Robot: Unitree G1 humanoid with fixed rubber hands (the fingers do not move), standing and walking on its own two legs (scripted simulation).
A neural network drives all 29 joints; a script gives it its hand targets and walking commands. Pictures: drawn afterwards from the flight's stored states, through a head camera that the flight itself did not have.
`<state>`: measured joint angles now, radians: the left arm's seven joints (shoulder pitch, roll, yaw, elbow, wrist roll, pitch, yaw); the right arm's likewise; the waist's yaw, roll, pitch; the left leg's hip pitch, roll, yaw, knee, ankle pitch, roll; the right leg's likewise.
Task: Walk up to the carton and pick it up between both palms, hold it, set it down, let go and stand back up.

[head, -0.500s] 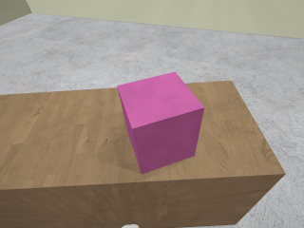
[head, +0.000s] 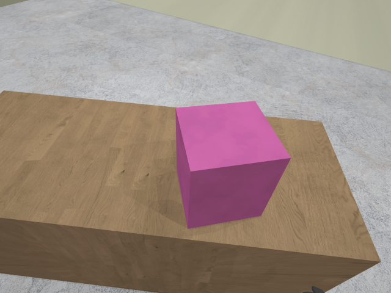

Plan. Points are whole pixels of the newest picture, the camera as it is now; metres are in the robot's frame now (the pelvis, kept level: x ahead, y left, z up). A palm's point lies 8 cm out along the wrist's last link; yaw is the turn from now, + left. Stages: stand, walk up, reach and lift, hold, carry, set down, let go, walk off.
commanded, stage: walk up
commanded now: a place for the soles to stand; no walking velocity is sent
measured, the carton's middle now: (221, 165) +0.44 -0.05 -0.01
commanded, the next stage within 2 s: none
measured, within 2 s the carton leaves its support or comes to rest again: neither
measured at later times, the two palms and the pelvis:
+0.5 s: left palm out of the picture +0.06 +0.28 -0.10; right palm out of the picture +0.11 -0.27 -0.12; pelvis +0.00 +0.00 -0.01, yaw +0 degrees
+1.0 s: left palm out of the picture +0.11 +0.28 -0.10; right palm out of the picture +0.11 -0.26 -0.10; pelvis +0.01 +0.01 +0.00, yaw -4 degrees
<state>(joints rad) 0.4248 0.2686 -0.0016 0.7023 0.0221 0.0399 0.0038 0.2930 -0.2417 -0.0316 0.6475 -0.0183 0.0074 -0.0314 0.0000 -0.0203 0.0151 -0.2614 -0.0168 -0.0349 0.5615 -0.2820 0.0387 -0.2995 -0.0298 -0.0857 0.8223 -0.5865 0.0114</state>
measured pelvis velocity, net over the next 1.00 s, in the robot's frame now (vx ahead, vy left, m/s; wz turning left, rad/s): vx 0.01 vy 0.01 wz -0.07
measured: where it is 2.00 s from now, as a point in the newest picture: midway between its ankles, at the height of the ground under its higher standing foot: outside the picture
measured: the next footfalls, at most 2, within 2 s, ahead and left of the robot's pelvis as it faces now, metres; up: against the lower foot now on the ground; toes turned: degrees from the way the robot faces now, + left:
right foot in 0.14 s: +0.07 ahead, -0.14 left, +0.00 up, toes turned +2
left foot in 0.48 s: +0.05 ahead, +0.11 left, +0.00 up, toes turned +7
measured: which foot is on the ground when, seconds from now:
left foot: down 0.00-0.18, up 0.20-0.46, down 0.48-1.00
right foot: up 0.00-0.12, down 0.14-1.00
